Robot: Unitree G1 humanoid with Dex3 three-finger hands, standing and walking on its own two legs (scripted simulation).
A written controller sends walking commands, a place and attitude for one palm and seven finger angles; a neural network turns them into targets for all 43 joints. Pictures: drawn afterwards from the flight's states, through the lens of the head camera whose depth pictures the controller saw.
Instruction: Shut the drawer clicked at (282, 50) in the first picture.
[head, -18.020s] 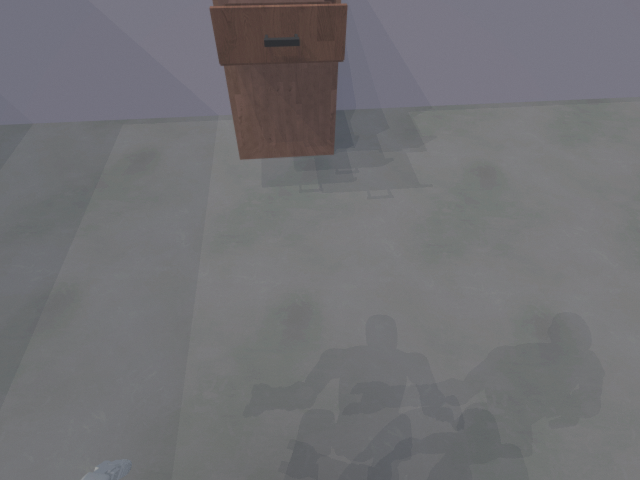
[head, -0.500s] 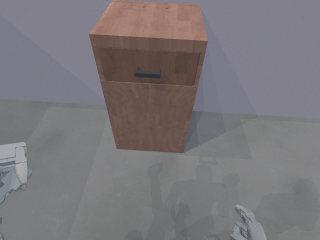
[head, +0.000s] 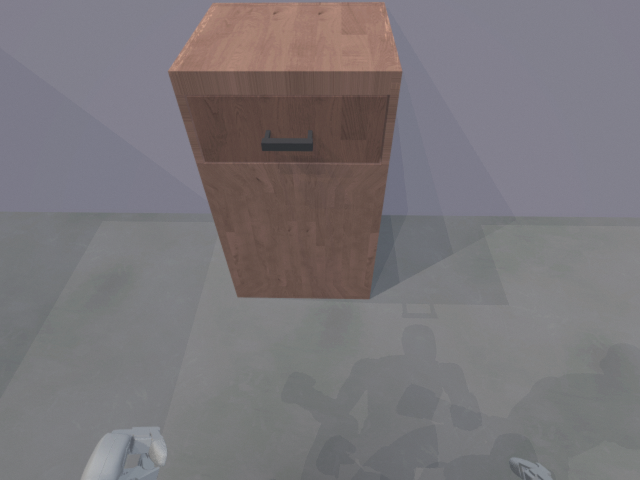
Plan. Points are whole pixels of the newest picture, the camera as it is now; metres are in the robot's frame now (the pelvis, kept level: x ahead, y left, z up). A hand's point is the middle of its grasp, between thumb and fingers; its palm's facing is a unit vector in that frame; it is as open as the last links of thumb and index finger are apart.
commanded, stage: let the arm hang, fingers relaxed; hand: left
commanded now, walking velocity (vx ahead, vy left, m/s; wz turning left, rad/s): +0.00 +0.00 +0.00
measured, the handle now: (288, 139) +0.84 +0.11 -0.04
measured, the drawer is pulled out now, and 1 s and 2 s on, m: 0.00 0.00 0.00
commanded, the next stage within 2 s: look to check the result in 0.90 s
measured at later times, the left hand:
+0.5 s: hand out of the picture -0.01 +0.21 -0.15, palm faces -0.01 -0.96 -0.27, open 6.5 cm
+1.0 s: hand out of the picture +0.06 +0.17 -0.16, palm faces -0.02 -0.98 -0.21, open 7.4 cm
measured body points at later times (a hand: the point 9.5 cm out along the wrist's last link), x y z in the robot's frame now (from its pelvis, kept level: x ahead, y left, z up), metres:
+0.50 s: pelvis +0.00 +0.00 +0.02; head +0.02 -0.01 +0.47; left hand -0.01 +0.26 -0.13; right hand +0.01 -0.24 -0.15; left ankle +0.06 +0.10 -0.73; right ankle -0.01 -0.10 -0.73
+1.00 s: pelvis +0.02 -0.01 +0.02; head +0.03 -0.02 +0.47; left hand +0.06 +0.22 -0.14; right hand +0.03 -0.26 -0.14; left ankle +0.06 +0.10 -0.73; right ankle -0.01 -0.10 -0.73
